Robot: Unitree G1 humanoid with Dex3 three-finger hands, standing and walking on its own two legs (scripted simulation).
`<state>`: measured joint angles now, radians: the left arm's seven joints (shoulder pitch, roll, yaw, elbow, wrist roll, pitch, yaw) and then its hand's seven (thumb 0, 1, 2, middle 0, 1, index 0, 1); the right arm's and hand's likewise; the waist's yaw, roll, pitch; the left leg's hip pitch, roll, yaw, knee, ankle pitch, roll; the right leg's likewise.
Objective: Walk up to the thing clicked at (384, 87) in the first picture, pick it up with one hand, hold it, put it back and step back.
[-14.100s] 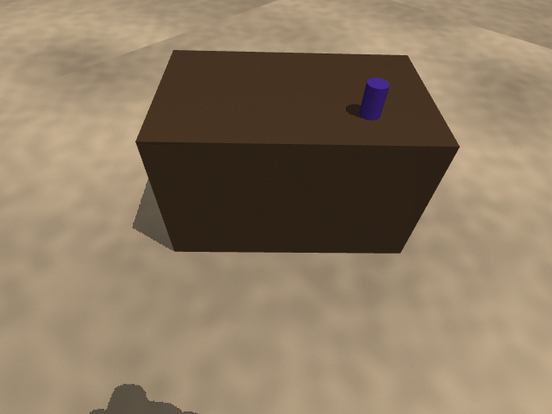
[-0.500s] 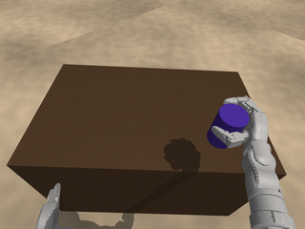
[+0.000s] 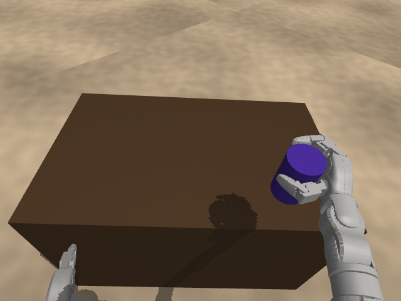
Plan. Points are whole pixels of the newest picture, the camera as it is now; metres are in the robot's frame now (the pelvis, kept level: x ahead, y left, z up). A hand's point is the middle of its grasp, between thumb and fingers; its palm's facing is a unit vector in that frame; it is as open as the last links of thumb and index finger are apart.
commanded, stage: hold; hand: right
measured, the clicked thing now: (295, 175) +0.35 -0.17 +0.09
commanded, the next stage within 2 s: none
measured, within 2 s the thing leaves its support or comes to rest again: neither
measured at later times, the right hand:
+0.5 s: hand (305, 166) +0.33 -0.17 +0.13, palm faces +0.15 +0.99 -0.01, open 10.1 cm
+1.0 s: hand (306, 167) +0.34 -0.18 +0.13, palm faces +0.15 +0.99 -0.01, open 10.1 cm
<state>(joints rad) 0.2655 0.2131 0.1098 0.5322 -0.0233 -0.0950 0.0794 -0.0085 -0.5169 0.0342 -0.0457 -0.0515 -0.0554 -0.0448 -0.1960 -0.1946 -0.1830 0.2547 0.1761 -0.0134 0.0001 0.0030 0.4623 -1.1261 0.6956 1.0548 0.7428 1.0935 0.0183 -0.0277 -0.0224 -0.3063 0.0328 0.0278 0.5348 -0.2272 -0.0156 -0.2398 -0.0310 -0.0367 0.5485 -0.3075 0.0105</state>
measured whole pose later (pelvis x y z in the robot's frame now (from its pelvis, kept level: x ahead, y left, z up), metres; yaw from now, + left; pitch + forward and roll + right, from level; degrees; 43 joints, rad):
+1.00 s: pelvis +0.01 +0.00 +0.01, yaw -1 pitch -1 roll +0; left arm 0.22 0.21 0.12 0.63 -0.02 -0.12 0.07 -0.01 -0.53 0.05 -0.05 -0.05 -0.05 -0.05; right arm -0.12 -0.19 -0.18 0.10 0.19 0.09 0.01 0.00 0.46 -1.13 0.70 1.05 0.74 1.09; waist 0.01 -0.04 -0.01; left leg -0.22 0.03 0.04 0.45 -0.21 -0.01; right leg -0.15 -0.03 -0.02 0.46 -0.28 0.01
